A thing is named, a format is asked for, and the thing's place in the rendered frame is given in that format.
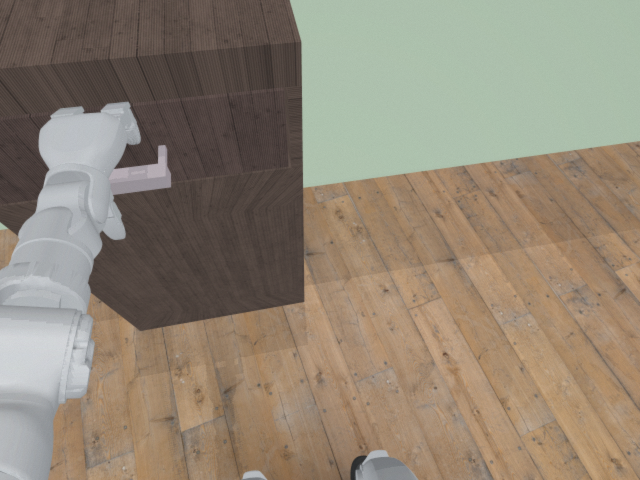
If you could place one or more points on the left robot hand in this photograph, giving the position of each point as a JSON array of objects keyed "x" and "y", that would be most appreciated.
[{"x": 97, "y": 140}]

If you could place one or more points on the handle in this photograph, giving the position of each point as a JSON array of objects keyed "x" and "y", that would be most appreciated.
[{"x": 142, "y": 178}]

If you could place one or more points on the robot left upper arm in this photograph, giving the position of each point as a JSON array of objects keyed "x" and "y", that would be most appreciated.
[{"x": 45, "y": 358}]

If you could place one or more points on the left robot forearm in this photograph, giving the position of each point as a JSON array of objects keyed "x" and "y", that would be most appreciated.
[{"x": 52, "y": 262}]

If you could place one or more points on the robot right thigh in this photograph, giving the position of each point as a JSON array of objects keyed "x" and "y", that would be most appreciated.
[{"x": 384, "y": 468}]

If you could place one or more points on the right robot shin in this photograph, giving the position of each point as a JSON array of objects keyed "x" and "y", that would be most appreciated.
[{"x": 375, "y": 454}]

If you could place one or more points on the cabinet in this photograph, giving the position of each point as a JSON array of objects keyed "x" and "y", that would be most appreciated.
[{"x": 203, "y": 248}]

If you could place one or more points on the drawer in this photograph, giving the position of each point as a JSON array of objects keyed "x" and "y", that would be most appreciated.
[{"x": 205, "y": 136}]

